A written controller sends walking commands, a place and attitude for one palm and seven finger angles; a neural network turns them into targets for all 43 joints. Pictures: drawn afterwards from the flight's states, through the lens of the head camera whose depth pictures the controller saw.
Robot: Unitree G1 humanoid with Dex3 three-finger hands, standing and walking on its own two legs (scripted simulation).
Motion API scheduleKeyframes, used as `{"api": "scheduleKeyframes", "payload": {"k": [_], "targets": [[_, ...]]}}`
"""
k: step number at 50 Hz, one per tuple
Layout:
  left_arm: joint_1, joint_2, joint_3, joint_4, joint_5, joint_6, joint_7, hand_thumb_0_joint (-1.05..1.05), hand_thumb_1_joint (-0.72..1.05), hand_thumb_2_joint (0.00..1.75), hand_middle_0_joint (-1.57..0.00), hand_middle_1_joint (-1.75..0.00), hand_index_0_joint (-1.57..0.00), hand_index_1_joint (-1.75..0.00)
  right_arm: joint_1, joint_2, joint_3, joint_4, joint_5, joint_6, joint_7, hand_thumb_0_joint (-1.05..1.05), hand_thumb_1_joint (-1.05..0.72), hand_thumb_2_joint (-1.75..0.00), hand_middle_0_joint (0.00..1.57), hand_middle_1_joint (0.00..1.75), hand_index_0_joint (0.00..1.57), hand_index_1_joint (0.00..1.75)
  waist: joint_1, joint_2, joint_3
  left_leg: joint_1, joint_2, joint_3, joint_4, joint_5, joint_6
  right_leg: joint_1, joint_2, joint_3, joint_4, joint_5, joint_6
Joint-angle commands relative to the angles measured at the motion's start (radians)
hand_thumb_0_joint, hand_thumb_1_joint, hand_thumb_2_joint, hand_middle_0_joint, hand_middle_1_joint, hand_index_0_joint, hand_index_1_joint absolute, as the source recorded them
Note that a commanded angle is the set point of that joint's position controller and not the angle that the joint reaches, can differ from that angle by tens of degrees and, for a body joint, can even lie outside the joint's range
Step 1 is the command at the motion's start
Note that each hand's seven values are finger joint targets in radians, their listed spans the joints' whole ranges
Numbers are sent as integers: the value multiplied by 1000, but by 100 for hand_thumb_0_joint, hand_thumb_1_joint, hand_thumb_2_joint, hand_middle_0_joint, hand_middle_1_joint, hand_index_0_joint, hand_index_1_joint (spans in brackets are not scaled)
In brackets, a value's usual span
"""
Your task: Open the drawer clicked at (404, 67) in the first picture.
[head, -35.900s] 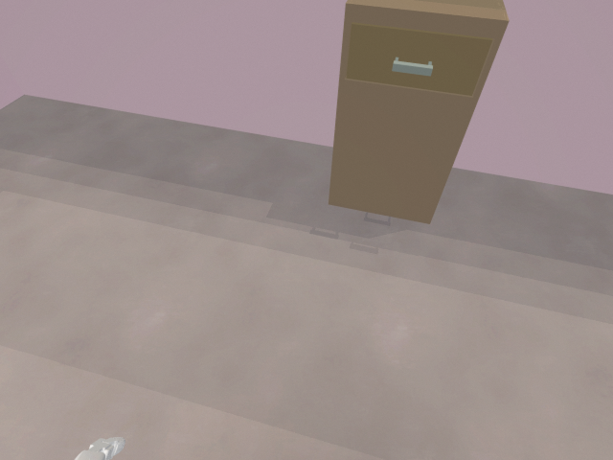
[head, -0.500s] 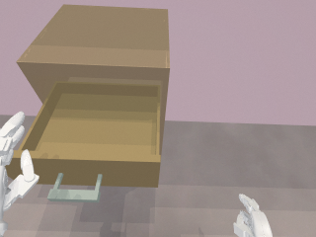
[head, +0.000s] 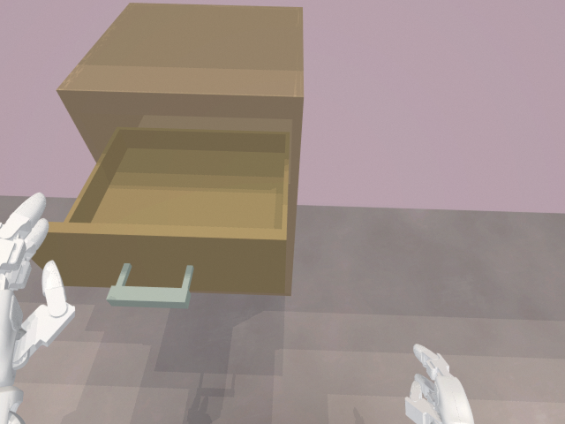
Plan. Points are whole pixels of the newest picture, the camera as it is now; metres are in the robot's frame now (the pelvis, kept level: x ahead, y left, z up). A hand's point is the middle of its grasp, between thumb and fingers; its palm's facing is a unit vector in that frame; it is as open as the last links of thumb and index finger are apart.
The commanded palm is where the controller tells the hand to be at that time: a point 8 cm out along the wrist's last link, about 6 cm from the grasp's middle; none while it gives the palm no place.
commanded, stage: step back with the hand held close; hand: left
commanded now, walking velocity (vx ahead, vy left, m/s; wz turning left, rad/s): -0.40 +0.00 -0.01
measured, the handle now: (153, 284) +0.33 +0.23 -0.04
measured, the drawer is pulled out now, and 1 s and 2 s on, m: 0.30 0.30 0.30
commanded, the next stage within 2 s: stop stepping back and stand still in 0.42 s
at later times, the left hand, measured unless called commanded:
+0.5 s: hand out of the picture +0.07 +0.20 +0.16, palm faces +0.27 -0.85 -0.44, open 7.4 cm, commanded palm +0.00 +0.26 +0.19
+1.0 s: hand out of the picture -0.04 +0.20 +0.16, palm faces +0.32 -0.87 -0.38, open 7.5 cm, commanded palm -0.10 +0.25 +0.19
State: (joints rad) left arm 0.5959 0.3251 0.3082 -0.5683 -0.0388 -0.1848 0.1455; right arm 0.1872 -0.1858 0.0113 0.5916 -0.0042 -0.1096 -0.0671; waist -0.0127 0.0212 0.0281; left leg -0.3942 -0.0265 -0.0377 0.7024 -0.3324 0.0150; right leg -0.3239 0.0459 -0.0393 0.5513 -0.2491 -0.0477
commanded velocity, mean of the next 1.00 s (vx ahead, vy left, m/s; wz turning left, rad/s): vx -0.07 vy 0.00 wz -0.01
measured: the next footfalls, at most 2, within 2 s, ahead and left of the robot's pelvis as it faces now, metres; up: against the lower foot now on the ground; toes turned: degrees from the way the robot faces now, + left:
left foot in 0.10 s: +0.01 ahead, +0.13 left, +0.00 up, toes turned +1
right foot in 0.28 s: -0.01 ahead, -0.12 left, +0.00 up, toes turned -2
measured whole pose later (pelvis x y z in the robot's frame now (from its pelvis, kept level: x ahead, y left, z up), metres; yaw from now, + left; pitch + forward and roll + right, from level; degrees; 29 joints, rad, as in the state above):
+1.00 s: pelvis -0.23 -0.03 +0.00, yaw -1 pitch +0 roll +0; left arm 0.63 0.35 0.34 -0.61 -0.03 -0.17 0.14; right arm 0.24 -0.20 0.00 0.65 0.00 -0.10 -0.06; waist -0.04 -0.06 -0.03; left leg -0.30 0.01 0.06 0.66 -0.40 0.03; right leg -0.33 0.00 -0.08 0.53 -0.22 -0.05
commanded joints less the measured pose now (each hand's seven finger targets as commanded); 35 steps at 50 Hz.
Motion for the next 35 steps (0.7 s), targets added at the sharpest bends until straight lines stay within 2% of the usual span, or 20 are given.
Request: {"api": "scheduleKeyframes", "payload": {"k": [1,4,6,7,10,14,16,17,18,19,21,23,26,27,29,30,31,32,33,35], "targets": [[42,229,193,-270,-7,-75,16,0,90,90,-20,-30,-20,-30,-85,-104,-50,-178,19,-37,-2,0,-90,-90,20,30,20,30,-2,-190,-139,79,42,-18,50,-90,3,4,-347,261,-233,165,-111],[74,228,198,-265,-2,-93,20,0,90,90,-20,-30,-20,-30,-92,-105,-45,-151,8,-34,-15,0,-90,-90,20,30,20,30,-12,-21,-122,124,88,5,-323,146,19,62,-229,161,-93,263,-16],[50,241,203,-316,14,-107,16,0,90,90,-20,-30,-20,-30,-105,-129,-66,-160,2,-49,-16,0,-90,-90,20,30,20,30,8,206,-154,109,264,-158,-353,466,66,75,-109,71,74,182,46],[58,241,203,-313,4,-109,9,0,90,90,-20,-30,-20,-30,-95,-128,-73,-156,6,-61,-8,0,-90,-90,20,30,20,30,9,200,-181,134,293,-116,-323,567,73,62,-96,65,122,63,50],[70,224,215,-283,2,-106,8,0,90,90,-20,-30,-20,-30,-97,-122,-81,-148,-4,-76,-3,0,-90,-90,20,30,20,30,11,189,-164,43,312,-115,-316,526,83,67,-92,59,175,-77,46],[34,176,173,-241,-2,-107,-5,0,90,90,-20,-30,-20,-30,-85,-156,-85,-126,12,-85,8,0,-90,-90,20,30,20,30,8,77,-106,35,279,-62,-224,442,55,77,-111,45,8,94,50],[-2,202,171,-231,4,-108,-2,0,90,90,-20,-30,-20,-30,-86,-150,-81,-124,17,-73,8,0,-90,-90,20,30,20,30,-6,-72,-139,20,169,18,-83,293,8,84,-223,191,-101,475,8],[-5,203,168,-209,-5,-96,-1,0,90,90,-20,-30,-20,-30,-72,-128,-90,-130,29,-67,14,0,-90,-90,20,30,20,30,-9,-227,-198,18,58,69,67,34,-25,66,-350,335,-195,472,-48],[5,218,179,-220,-8,-91,-1,0,90,90,-20,-30,-20,-30,-79,-125,-99,-133,29,-59,18,0,-90,-90,20,30,20,30,11,-271,-201,-4,3,33,273,-155,-25,21,-422,397,-273,384,-106],[24,226,186,-233,-6,-89,0,0,90,90,-20,-30,-20,-30,-86,-120,-95,-137,26,-50,19,0,-90,-90,20,30,20,30,19,-223,-202,-23,15,-7,399,-181,-22,7,-435,378,-293,232,-127],[77,219,205,-227,-1,-87,0,0,90,90,-20,-30,-20,-30,-106,-81,-64,-157,17,-28,18,0,-90,-90,20,30,20,30,6,-184,-198,-41,39,2,377,-156,-34,5,-371,267,-242,236,-124],[112,213,206,-236,1,-87,4,0,90,90,-20,-30,-20,-30,-126,-69,-43,-171,12,-7,5,0,-90,-90,20,30,20,30,9,-202,-195,25,33,54,178,-155,-26,-1,-295,196,-231,226,-74],[82,218,190,-302,2,-97,8,0,90,90,-20,-30,-20,-30,-85,-99,-39,-150,1,-4,-11,0,-90,-90,20,30,20,30,-14,-92,-171,116,24,99,-289,-50,-12,33,-228,162,-187,111,-12],[93,211,177,-323,4,-107,8,0,90,90,-20,-30,-20,-30,-54,-119,-49,-156,-1,-12,-16,0,-90,-90,20,30,20,30,-20,17,-170,150,73,68,-403,-3,5,45,-196,147,-116,30,14],[49,222,183,-372,20,-130,28,0,90,90,-20,-30,-20,-30,-52,-145,-64,-175,-8,-51,-21,0,-90,-90,20,30,20,30,-5,291,-130,79,334,-184,-470,66,118,-32,-56,37,195,-187,63],[73,230,187,-355,20,-118,38,0,90,90,-20,-30,-20,-30,-45,-138,-75,-171,0,-68,-24,0,-90,-90,20,30,20,30,-12,249,-146,109,378,-184,-454,187,140,-83,-27,16,358,-260,69],[64,227,201,-359,13,-111,46,0,90,90,-20,-30,-20,-30,-42,-108,-64,-156,-5,-83,-23,0,-90,-90,20,30,20,30,-25,265,-134,72,365,-187,-467,98,151,-123,-45,56,488,-257,63],[76,236,216,-368,12,-94,52,0,90,90,-20,-30,-20,-30,-40,-110,-69,-146,-4,-87,-16,0,-90,-90,20,30,20,30,-27,214,-118,101,333,-158,-416,199,151,-144,-49,79,508,-228,64],[100,208,193,-346,9,-79,49,0,90,90,-20,-30,-20,-30,-34,-115,-71,-130,10,-89,-7,0,-90,-90,20,30,20,30,-20,168,-110,132,297,-83,-364,272,135,-130,-50,66,448,-206,69],[77,176,150,-314,8,-57,46,0,90,90,-20,-30,-20,-30,-39,-129,-61,-126,25,-96,0,0,-90,-90,20,30,20,30,-6,146,-74,102,247,-9,-371,172,99,-34,-58,-4,233,-191,77]]}}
